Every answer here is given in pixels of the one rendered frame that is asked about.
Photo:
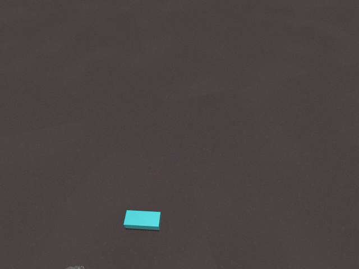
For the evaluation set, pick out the carton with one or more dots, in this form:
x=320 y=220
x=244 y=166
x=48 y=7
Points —
x=142 y=220

